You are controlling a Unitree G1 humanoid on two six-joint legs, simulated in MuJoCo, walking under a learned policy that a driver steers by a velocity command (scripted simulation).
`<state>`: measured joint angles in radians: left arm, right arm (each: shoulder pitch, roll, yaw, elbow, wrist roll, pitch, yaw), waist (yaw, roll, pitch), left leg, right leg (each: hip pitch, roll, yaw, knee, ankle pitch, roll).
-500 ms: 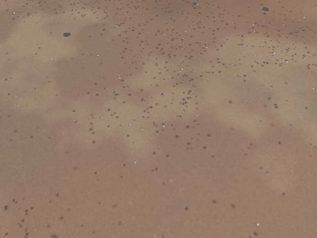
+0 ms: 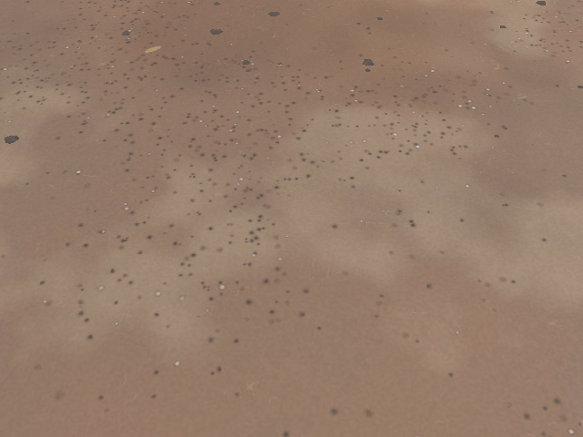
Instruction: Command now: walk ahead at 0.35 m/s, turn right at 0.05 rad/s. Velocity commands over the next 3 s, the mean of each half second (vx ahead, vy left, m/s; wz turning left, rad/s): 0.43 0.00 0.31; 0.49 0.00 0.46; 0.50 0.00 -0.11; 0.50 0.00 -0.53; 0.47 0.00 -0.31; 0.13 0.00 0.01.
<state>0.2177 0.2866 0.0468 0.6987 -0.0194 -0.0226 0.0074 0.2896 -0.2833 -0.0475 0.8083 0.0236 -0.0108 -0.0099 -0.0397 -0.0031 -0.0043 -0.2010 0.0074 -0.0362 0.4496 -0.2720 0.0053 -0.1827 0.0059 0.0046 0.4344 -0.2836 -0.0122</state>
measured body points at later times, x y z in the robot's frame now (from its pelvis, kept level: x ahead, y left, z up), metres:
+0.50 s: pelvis +0.21 +0.05 -0.03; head +0.26 +0.07 +0.42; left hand +0.16 +0.33 -0.15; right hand +0.48 -0.15 -0.11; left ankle +0.30 +0.15 -0.74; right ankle +0.01 -0.12 -0.67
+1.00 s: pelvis +0.51 +0.10 -0.02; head +0.53 +0.11 +0.43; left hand +0.58 +0.42 -0.09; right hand +0.67 -0.14 -0.14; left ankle +0.31 +0.15 -0.70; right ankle +0.64 +0.05 -0.74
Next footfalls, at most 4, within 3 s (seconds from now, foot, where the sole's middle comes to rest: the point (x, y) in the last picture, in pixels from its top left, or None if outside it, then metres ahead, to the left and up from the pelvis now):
0.44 left None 0.34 0.16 -0.78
0.94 right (266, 370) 0.68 0.07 -0.78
1.44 left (135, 333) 0.79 0.40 -0.78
1.94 right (217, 232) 1.12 0.21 -0.78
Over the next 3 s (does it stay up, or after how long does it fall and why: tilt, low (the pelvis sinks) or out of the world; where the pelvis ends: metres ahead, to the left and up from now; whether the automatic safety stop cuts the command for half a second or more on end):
stays up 1.38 0.32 0.00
